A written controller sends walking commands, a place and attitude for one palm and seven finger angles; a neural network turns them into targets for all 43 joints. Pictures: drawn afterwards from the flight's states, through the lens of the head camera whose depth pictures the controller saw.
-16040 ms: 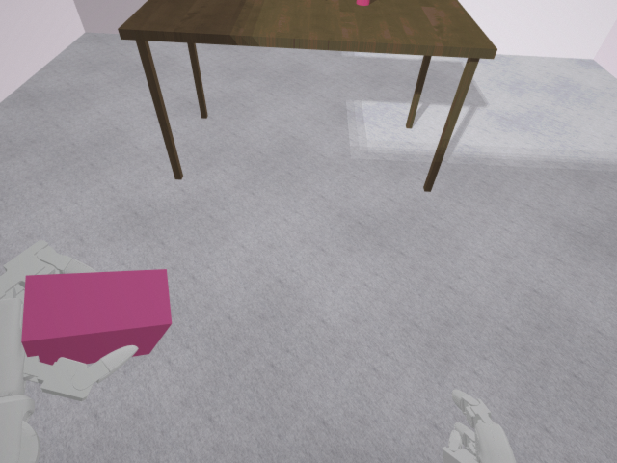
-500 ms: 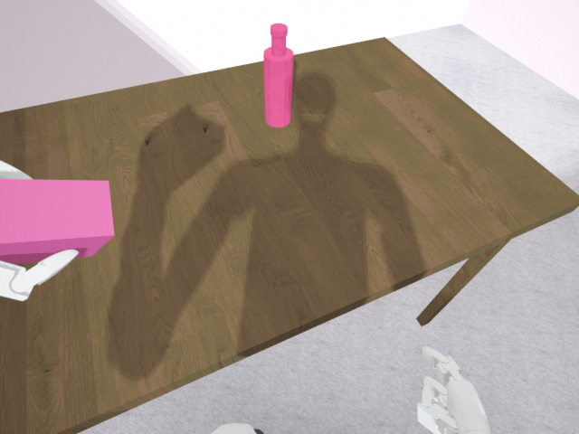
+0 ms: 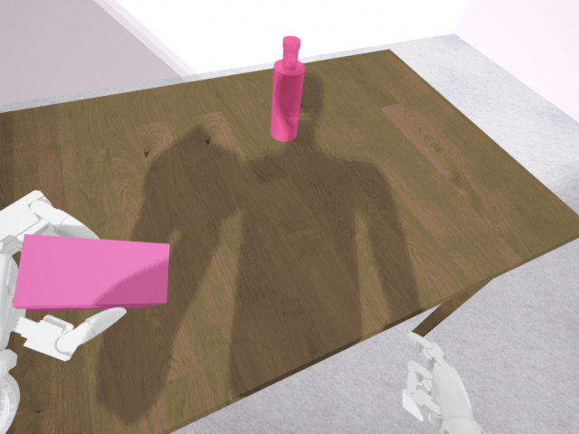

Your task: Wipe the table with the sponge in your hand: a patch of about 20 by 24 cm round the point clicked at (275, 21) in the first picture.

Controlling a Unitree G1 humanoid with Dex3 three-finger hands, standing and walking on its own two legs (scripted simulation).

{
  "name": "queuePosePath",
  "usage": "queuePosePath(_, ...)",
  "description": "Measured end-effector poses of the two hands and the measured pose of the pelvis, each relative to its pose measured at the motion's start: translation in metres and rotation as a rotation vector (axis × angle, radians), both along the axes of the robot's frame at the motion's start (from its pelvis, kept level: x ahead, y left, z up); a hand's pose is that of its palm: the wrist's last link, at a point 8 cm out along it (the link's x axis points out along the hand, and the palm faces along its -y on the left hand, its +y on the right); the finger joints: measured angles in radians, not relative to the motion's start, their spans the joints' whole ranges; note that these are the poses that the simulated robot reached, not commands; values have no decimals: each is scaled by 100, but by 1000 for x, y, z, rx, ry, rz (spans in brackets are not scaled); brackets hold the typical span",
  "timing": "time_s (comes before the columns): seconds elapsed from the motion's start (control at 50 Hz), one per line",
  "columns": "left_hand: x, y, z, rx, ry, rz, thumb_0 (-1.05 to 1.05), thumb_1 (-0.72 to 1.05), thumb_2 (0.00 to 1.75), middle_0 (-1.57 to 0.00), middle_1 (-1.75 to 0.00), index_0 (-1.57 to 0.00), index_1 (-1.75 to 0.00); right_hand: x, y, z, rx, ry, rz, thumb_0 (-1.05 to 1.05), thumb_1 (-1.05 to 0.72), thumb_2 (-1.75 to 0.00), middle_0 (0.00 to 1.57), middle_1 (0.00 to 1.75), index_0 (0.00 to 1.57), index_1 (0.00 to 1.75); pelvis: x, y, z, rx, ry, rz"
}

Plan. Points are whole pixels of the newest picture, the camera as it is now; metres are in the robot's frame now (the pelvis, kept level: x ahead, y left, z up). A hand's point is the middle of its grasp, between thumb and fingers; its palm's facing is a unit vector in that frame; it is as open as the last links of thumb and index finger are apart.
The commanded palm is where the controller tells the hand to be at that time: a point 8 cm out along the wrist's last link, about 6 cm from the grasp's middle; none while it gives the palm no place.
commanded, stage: come to a stop and stand still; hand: left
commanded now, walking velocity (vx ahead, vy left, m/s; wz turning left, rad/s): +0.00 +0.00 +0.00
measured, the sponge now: (112, 279) +0.23 +0.21 +0.14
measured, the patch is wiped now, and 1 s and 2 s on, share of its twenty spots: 0.00 0.00 0.00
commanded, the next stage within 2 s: look again from close up in 0.14 s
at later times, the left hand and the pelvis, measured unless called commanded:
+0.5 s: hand (75, 301) +0.20 +0.23 +0.15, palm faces +0.37 -0.84 -0.40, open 9.8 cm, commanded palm +0.15 +0.26 +0.18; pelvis -0.01 -0.02 +0.00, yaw +0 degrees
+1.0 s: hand (40, 264) +0.23 +0.26 +0.17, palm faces +0.45 -0.79 -0.42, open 9.8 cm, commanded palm +0.14 +0.25 +0.18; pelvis -0.02 -0.03 +0.00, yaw +0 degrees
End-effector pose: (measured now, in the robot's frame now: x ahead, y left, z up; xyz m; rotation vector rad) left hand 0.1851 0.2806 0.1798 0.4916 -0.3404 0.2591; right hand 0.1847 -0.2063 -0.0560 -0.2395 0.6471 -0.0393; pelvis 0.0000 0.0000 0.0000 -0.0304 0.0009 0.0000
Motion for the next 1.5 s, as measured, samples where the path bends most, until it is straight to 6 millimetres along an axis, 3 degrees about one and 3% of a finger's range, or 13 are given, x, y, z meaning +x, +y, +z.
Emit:
queuePosePath(0.14, -4, 8, -22, -28, 123, 58, -1, -48, 102, -78, -135, -78, -134, 2, -3, 2, -5, 4, -9, 1, -90, -90, 20, 30, 20, 30, -1, -5, 1, 2, -6, 7)
queuePosePath(0.36, -22, -10, -1, -35, 40, 65, -1, -48, 102, -78, -135, -78, -134, -18, -15, -5, 1, 32, -18, 2, -90, -90, 20, 30, 20, 30, -8, -14, 2, 0, -22, 13)
queuePosePath(0.56, -21, -17, -17, -79, 108, 91, -1, -48, 102, -78, -136, -78, -134, -39, -35, -8, 3, 41, -71, 2, -90, -90, 20, 30, 20, 30, -13, -23, 3, 1, -22, 7)
queuePosePath(0.68, -22, -28, -13, -66, 93, 55, -1, -48, 102, -78, -136, -77, -134, -44, -45, -7, -16, 45, -84, 2, -90, -90, 20, 30, 20, 30, -14, -27, 3, -1, -20, 9)
queuePosePath(0.78, -22, -25, -7, -38, 83, 60, -1, -48, 102, -78, -136, -77, -134, -43, -49, -8, -17, 45, -89, 2, -90, -90, 20, 30, 20, 30, -14, -28, 3, -2, -15, 9)
queuePosePath(0.88, -22, -20, -11, -44, 102, 82, -1, -48, 102, -78, -136, -77, -135, -38, -47, -9, -11, 44, -87, 2, -90, -90, 20, 30, 20, 30, -12, -27, 3, -1, -11, 6)
queuePosePath(0.94, -9, 1, 6, 81, 25, 92, -1, -48, 102, -78, -136, -78, -134, -37, -42, -11, -44, 67, -23, 2, -90, -90, 20, 30, 20, 30, -16, -29, 2, -4, -1, 9)
queuePosePath(1.0, -2, 18, 7, 20, -27, 144, -1, -47, 102, -78, -136, -77, -135, -36, -38, -9, -30, 54, -14, 2, -90, -90, 20, 30, 20, 30, -19, -26, 1, 4, -2, -7)
queuePosePath(1.16, -11, -20, -18, -59, 73, -16, -1, -47, 102, -77, -137, -76, -136, -30, -25, -7, -7, 11, -44, 2, -90, -90, 20, 30, 20, 30, -10, -10, 0, 13, 1, -5)
queuePosePath(1.34, -11, 19, -12, -31, 10, 110, -1, -47, 102, -77, -136, -77, -135, -12, -12, -3, -42, 32, 3, 2, -90, -90, 20, 30, 20, 30, -4, -10, 0, 4, -3, 19)
queuePosePath(1.5, -13, 1, -8, -87, -21, 56, -1, -47, 102, -77, -137, -77, -136, 1, -5, 6, -27, -20, 15, 2, -90, -90, 20, 30, 20, 30, -6, -5, 1, -2, -11, 16)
